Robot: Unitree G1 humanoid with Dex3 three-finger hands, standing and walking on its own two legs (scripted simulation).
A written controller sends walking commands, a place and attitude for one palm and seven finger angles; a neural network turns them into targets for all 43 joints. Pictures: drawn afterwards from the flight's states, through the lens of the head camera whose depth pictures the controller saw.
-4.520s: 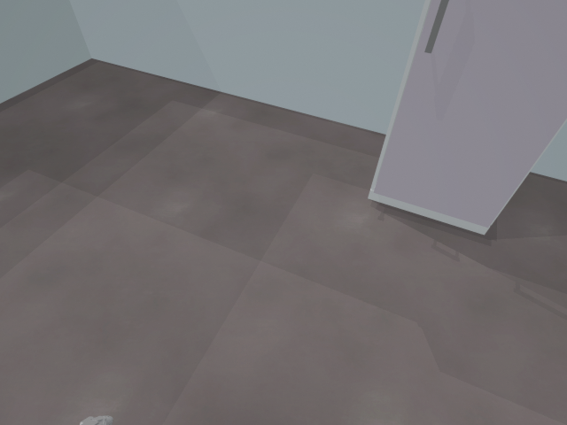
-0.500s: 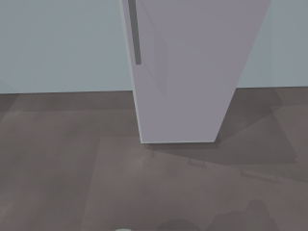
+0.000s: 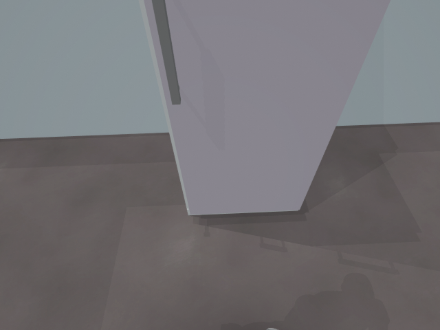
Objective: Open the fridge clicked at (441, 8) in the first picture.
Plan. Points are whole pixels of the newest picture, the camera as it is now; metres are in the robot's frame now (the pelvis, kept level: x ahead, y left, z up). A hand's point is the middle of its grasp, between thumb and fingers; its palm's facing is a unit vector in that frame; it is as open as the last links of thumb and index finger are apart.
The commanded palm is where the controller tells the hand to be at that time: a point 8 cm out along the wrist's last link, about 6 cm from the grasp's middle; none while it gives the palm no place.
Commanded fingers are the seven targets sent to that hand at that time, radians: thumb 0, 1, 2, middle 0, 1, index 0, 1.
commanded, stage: take the last steps up to it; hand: left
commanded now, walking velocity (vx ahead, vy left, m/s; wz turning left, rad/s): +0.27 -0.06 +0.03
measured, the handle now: (168, 44) +0.65 +0.14 +0.18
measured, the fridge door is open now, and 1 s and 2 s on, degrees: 0 0 0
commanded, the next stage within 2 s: come to a stop and stand still in 0.28 s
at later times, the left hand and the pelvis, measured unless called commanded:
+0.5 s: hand out of the picture +0.12 +0.14 -0.18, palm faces +0.10 -0.99 -0.11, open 7.4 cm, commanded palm none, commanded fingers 0.00 0.90 0.90 -0.20 -0.30 -0.20 -0.30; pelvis +0.16 -0.01 +0.00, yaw +0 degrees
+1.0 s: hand (165, 310) +0.18 +0.13 -0.14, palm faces +0.05 -0.97 -0.24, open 7.4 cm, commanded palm none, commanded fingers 0.00 0.90 0.90 -0.20 -0.30 -0.20 -0.30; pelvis +0.15 -0.05 +0.02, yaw +0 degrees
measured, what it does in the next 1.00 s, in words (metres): walks ahead: left foot, then right foot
